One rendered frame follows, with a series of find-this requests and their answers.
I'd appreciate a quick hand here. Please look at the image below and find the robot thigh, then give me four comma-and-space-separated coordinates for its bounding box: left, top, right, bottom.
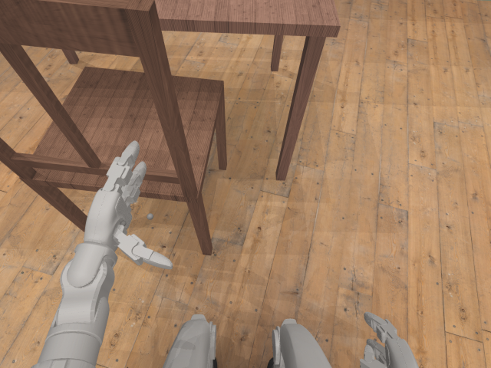
163, 320, 216, 368
272, 324, 332, 368

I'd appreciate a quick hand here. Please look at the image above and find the chair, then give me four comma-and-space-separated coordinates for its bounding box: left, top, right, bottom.
0, 0, 227, 255

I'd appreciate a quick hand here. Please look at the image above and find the robot left hand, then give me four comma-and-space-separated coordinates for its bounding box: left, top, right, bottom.
84, 140, 173, 269

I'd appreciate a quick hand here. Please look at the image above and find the left robot forearm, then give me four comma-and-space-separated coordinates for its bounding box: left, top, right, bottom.
31, 242, 118, 368

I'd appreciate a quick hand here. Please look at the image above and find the robot right hand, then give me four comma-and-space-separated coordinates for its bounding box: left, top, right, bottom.
360, 312, 419, 368

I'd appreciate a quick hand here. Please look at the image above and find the left robot thigh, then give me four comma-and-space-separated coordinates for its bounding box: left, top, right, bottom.
163, 320, 216, 368

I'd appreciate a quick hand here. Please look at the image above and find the right robot thigh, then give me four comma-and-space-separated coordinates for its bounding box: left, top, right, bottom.
272, 324, 332, 368

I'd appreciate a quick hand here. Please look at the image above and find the table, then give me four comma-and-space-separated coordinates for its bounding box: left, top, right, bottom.
62, 0, 341, 181

